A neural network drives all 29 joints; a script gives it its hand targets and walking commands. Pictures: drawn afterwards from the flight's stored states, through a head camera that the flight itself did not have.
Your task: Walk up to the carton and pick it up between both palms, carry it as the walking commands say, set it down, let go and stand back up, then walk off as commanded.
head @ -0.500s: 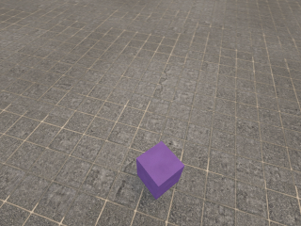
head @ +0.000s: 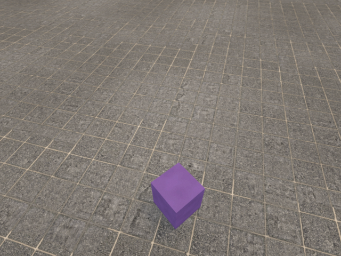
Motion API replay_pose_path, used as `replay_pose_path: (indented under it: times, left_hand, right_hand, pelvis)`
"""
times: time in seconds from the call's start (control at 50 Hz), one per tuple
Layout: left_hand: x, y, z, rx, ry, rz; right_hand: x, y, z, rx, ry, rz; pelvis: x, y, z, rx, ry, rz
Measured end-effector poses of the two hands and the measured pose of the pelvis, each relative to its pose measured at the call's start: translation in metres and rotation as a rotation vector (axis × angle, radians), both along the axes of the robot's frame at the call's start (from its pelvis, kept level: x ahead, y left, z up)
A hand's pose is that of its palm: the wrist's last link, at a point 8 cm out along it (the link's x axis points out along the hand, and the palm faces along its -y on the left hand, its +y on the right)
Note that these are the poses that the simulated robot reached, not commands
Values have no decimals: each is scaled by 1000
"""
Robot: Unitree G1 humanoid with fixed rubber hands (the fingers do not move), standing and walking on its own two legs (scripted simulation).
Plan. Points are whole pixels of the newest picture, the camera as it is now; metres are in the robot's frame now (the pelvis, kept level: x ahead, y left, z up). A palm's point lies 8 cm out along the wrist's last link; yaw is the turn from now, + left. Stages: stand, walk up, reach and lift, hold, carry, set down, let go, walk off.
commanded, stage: walk up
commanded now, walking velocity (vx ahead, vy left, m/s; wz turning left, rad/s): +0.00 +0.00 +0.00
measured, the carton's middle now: (177, 195) +0.57 -0.04 -0.65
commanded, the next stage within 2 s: none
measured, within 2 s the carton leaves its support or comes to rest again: neither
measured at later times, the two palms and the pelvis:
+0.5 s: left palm out of the picture -0.05 +0.19 -0.15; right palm out of the picture -0.01 -0.22 -0.15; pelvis +0.00 +0.00 +0.00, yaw +0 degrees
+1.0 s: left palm out of the picture +0.04 +0.20 -0.14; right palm out of the picture +0.08 -0.34 -0.13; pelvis +0.03 -0.07 -0.01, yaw +15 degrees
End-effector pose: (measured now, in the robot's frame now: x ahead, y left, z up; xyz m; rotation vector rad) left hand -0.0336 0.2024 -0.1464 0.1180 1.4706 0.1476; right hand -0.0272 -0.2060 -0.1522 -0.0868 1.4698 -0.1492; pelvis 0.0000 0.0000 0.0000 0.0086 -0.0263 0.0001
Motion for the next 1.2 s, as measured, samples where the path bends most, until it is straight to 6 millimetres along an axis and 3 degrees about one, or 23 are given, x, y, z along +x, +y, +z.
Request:
replay_pose_path:
  times: [0.14, 0.28, 0.58, 0.68, 0.78, 0.9, 1.0, 1.08, 1.14, 1.2]
  left_hand:
    - [-20, -15, 0, -17, 29, 21]
    - [-26, -18, -2, -21, 33, 36]
    - [-3, -1, -9, 8, -14, 52]
    - [0, 20, -17, 74, -71, 119]
    - [-6, 35, -31, 81, -30, 128]
    - [41, 25, -9, 84, -160, 147]
    - [69, -6, 3, 98, -229, 190]
    - [64, -42, -1, 123, -221, 249]
    - [48, -73, 7, 112, -190, 320]
    - [30, -101, 10, 98, -130, 384]
  right_hand:
    - [4, -1, -2, 8, -9, 12]
    - [13, -9, 0, -14, -28, 22]
    - [21, -11, -1, -18, -49, 34]
    - [38, -28, -10, -52, -33, 128]
    - [62, -52, -7, -147, -73, 165]
    - [64, -97, 16, -211, -1, 218]
    - [109, -137, 19, -216, -30, 284]
    - [170, -170, 10, -222, -81, 365]
    - [229, -173, 18, -215, -144, 448]
    - [290, -158, 27, -180, -253, 505]
  pelvis:
    - [-4, -5, -1, -6, -3, 4]
    - [-5, -8, -1, -6, -9, 3]
    - [-4, -5, -7, -8, 7, 36]
    - [-10, -7, -19, -32, 19, 102]
    - [0, -11, -30, -24, 10, 137]
    - [13, -36, -14, -45, 23, 206]
    - [33, -71, -11, -65, 50, 268]
    - [53, -105, -20, -51, 58, 325]
    - [67, -116, -12, -26, 54, 383]
    - [82, -123, -6, -11, 57, 408]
